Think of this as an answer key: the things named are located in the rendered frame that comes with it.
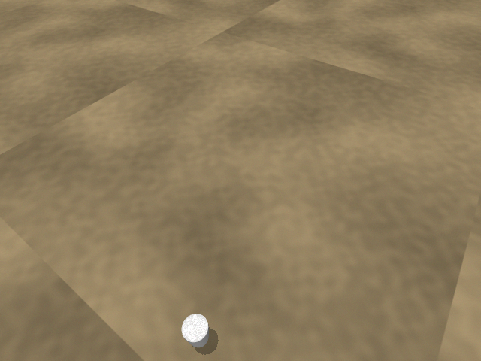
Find cup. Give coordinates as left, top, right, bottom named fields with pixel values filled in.
left=182, top=314, right=209, bottom=347

